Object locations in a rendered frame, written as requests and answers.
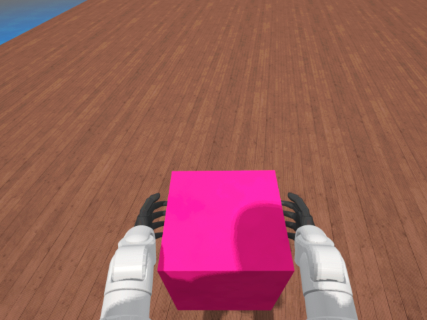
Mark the carton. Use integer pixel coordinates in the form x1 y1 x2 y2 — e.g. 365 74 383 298
157 170 294 310

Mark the left robot hand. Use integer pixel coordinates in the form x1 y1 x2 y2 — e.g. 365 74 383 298
134 193 167 239

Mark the left robot forearm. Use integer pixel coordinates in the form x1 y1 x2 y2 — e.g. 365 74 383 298
100 225 156 320

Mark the right robot hand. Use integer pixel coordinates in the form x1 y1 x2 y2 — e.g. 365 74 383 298
281 193 315 241

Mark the right robot forearm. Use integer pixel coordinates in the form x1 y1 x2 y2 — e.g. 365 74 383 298
294 225 358 320

